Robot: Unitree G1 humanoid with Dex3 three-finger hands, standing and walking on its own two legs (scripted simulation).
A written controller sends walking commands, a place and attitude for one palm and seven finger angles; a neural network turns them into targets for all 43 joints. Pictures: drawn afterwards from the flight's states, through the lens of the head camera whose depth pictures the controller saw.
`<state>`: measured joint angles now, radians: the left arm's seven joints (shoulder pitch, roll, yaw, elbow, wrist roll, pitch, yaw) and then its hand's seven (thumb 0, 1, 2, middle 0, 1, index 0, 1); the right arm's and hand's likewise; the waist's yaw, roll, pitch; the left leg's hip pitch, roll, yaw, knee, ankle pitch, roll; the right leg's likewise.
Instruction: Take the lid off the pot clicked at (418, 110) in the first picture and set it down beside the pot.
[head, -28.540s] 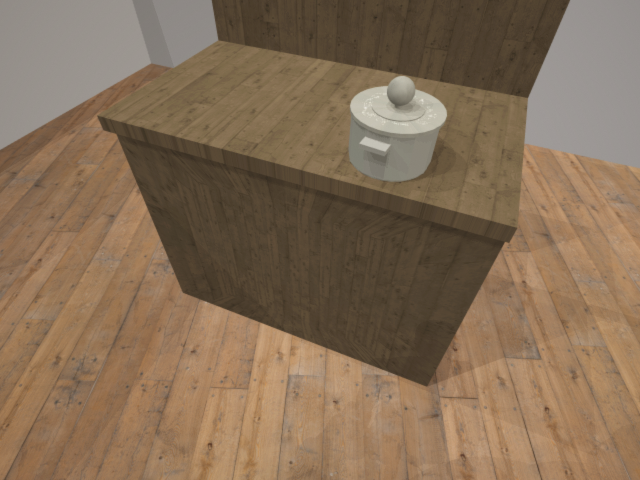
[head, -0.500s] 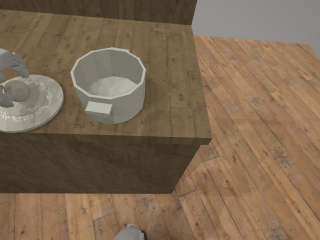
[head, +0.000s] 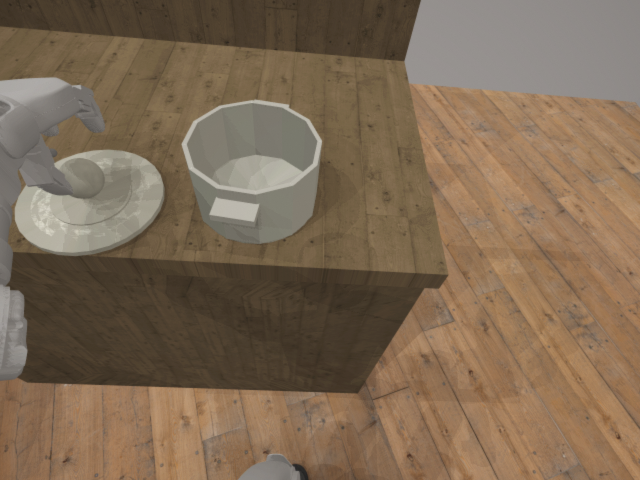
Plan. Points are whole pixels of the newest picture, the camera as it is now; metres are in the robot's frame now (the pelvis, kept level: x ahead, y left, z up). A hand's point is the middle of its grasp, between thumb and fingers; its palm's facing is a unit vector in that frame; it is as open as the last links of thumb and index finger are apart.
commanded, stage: raise the empty hand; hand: left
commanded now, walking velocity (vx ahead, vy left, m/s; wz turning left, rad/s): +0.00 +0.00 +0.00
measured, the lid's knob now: (81, 178) +0.47 +0.32 +0.08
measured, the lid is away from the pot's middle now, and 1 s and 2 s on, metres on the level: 0.22 0.22 0.22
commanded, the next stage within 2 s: draw the hand back to the body in 1.08 s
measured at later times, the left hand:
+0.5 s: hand (29, 112) +0.46 +0.33 +0.18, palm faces -0.29 -0.09 -0.95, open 11.0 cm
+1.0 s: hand (3, 66) +0.46 +0.32 +0.24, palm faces -0.24 -0.09 -0.97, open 11.0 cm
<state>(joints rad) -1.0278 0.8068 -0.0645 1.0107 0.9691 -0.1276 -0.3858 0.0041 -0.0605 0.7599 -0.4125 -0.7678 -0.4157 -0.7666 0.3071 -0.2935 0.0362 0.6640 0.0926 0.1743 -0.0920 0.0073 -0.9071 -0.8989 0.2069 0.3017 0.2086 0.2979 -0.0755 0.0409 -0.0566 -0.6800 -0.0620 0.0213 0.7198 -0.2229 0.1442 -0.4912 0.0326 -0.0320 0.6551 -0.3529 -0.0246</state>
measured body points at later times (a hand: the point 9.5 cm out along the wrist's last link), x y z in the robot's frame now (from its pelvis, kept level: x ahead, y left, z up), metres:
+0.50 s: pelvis +0.00 +0.00 +0.00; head +0.06 +0.03 +0.45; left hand +0.47 +0.33 +0.24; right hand +0.06 -0.27 -0.11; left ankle +0.07 +0.01 -0.71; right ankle -0.01 -0.16 -0.71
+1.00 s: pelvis +0.01 -0.02 +0.01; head +0.06 +0.01 +0.46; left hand +0.47 +0.32 +0.29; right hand +0.08 -0.28 -0.10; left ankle +0.07 +0.01 -0.71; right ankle -0.01 -0.16 -0.71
